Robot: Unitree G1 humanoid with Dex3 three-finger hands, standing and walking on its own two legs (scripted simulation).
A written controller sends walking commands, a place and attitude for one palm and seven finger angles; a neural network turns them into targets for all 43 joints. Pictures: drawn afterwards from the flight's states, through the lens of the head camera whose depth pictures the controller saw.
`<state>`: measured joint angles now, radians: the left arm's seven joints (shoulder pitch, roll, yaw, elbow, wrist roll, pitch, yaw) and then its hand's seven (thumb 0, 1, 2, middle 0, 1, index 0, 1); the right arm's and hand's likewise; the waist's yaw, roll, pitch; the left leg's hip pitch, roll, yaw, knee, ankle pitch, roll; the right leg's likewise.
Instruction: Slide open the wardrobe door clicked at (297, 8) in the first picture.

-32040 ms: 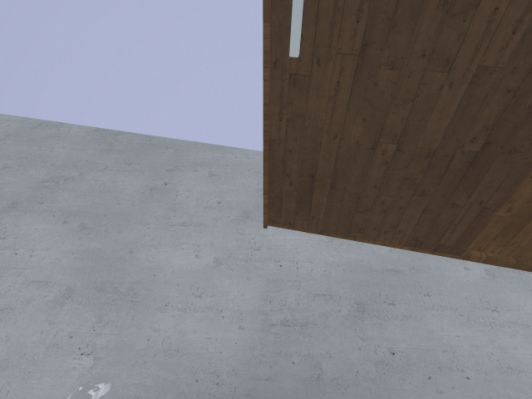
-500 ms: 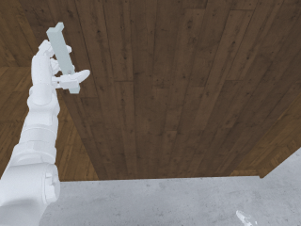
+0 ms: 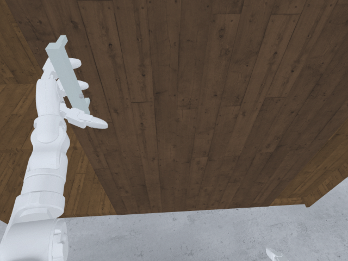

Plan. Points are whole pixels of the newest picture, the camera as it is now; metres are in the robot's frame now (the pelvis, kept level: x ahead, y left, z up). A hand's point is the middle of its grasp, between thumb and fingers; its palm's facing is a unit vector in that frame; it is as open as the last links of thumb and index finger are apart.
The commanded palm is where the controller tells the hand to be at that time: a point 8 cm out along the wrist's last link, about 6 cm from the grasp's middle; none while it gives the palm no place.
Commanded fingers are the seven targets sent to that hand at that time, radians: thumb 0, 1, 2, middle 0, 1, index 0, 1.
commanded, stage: slip the hand off the handle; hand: left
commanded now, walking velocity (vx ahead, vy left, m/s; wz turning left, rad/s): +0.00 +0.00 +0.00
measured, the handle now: (74, 80) +0.44 +0.26 +0.20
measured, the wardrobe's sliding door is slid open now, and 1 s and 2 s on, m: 0.59 0.59 0.59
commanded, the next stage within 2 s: draw the hand back to the body in 1.20 s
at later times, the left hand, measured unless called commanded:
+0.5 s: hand (37, 102) +0.37 +0.31 +0.19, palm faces +0.39 -0.91 -0.15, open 14.7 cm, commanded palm +0.34 +0.34 +0.18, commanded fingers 0.00 -0.55 0.20 -0.25 -1.15 -0.25 -1.15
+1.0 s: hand (17, 137) +0.28 +0.30 +0.18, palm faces +0.40 -0.91 -0.14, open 14.7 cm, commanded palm +0.25 +0.33 +0.18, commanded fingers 0.00 -0.55 0.20 -0.25 -1.15 -0.25 -1.15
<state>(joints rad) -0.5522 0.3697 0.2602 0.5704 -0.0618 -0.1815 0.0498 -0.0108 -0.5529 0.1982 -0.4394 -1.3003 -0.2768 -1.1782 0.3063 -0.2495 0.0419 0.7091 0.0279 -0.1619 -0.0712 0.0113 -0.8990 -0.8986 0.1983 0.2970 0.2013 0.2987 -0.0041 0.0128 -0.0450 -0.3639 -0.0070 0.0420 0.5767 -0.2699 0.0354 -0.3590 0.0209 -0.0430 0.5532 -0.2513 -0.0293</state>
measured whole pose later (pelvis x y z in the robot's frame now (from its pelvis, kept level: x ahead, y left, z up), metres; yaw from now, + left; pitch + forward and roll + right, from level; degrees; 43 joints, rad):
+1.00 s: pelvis +0.01 +0.00 +0.00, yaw +1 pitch +0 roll -1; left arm -0.09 0.39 0.42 0.09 -0.20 -0.04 -0.12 -0.01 -0.56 0.20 -0.25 -1.15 -0.25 -1.15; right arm 0.24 -0.26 0.05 0.64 0.04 -0.16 -0.11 0.01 -0.90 -0.90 0.20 0.30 0.20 0.30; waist 0.07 0.03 -0.07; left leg -0.30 -0.01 0.02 0.60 -0.30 0.04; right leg -0.28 0.01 -0.06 0.56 -0.28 -0.03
